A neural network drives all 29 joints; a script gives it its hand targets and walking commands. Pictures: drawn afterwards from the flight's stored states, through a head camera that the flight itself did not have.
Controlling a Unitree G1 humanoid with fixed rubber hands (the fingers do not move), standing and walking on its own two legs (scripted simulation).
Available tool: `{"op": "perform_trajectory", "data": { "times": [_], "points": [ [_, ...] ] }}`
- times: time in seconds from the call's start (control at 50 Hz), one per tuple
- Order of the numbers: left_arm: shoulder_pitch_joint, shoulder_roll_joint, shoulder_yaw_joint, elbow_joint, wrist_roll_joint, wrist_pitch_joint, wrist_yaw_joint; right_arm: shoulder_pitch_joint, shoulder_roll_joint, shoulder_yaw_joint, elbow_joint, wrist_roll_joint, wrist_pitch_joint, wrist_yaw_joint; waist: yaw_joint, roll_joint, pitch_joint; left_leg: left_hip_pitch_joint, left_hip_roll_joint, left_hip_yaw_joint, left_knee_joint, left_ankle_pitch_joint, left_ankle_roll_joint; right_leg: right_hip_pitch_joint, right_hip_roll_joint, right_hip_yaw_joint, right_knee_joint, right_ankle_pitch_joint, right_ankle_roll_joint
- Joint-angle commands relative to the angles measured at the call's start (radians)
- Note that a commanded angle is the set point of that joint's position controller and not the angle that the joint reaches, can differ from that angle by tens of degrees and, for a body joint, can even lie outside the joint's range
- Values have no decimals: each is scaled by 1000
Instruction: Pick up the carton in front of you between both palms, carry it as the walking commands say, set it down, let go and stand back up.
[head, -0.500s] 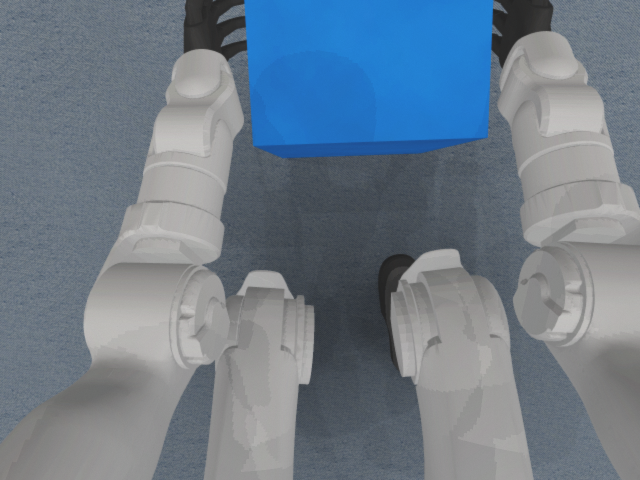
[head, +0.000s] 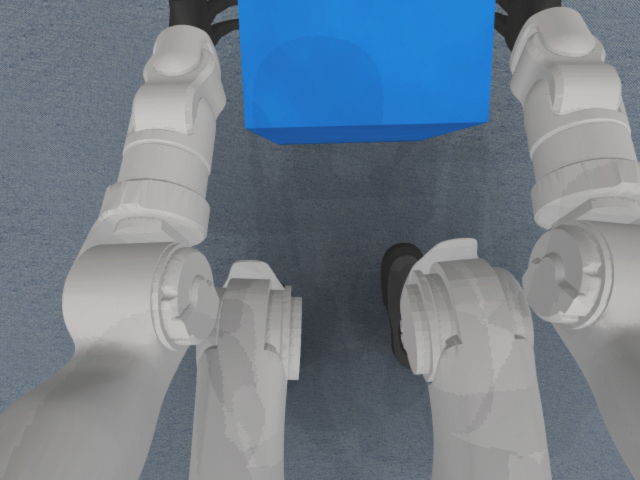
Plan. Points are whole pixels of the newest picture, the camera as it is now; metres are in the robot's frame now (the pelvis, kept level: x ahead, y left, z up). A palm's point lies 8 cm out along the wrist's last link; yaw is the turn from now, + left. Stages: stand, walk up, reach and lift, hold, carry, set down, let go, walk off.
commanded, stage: set down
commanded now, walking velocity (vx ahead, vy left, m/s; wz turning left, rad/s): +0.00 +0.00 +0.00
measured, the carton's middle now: (354, 45) +0.54 -0.07 -0.25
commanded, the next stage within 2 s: let go in 1.60 s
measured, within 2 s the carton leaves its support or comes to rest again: neither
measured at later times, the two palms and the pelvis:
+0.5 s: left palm (169, 40) +0.55 +0.12 -0.20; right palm (556, 24) +0.52 -0.27 -0.20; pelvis +0.00 -0.01 -0.01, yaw +0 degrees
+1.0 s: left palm out of the picture +0.57 +0.11 -0.03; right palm out of the picture +0.53 -0.27 -0.03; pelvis +0.00 -0.01 +0.08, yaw +0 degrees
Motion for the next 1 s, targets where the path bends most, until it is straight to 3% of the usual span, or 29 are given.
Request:
{"op": "perform_trajectory", "data": {
  "times": [0.0,0.12,0.18,0.2,0.26,0.3,0.4,0.52,0.68,0.8,0.88,0.98],
  "points": [
    [-433,-679,-234,-1,-25,5,-200,-419,663,218,11,32,0,195,-40,44,-766,162,6,60,-222,137,57,456,62,-51,-125,172,-57],
    [-387,-560,-186,36,8,6,-191,-360,542,158,60,-2,-4,181,-39,45,-711,168,18,56,-215,111,53,441,56,-46,-121,129,-55],
    [-355,-412,-151,34,14,-13,-158,-323,395,110,75,-11,-31,144,-42,36,-735,207,30,59,-210,123,39,469,45,-52,-116,139,-41],
    [-339,-332,-136,30,10,-22,-138,-305,315,88,80,-9,-45,123,-43,33,-756,230,36,60,-208,135,32,481,38,-56,-114,151,-33],
    [-231,141,-83,25,-16,-66,-14,-200,-183,6,100,17,-117,-16,-48,21,-821,323,62,63,-206,171,3,538,10,-68,-108,185,-6],
    [-281,208,-119,23,-88,-84,29,-260,-270,30,91,88,-156,-71,-49,14,-900,341,73,50,-190,232,-3,584,0,-55,-93,254,-7],
    [-319,228,-249,-26,-242,-120,42,-327,-302,154,61,254,-204,-88,-55,-2,-1094,370,97,37,-148,399,0,672,-21,-30,-50,451,-17],
    [-285,254,-290,-96,-297,-111,55,-278,-313,228,17,350,-187,-82,-35,-15,-1300,441,103,63,-149,409,6,812,-26,-33,-59,504,-13],
    [-237,251,-231,-249,-259,-38,96,-242,-320,207,-131,321,-106,-110,-32,-51,-1492,501,70,111,-263,277,22,960,3,-77,-180,400,-21],
    [-166,202,-141,-137,-178,-10,76,-182,-235,160,-80,241,-73,-98,-7,-60,-1239,382,75,103,-376,171,33,778,4,-77,-304,252,-8],
    [-137,190,-106,-109,-139,-22,62,-153,-208,136,-80,207,-77,-82,5,-67,-1234,373,75,103,-437,183,31,772,12,-79,-365,262,0],
    [-124,190,-102,-163,-130,-21,57,-126,-212,119,-144,190,-68,-76,-3,-72,-1362,443,70,108,-513,238,26,879,25,-88,-438,333,4]
  ]
}}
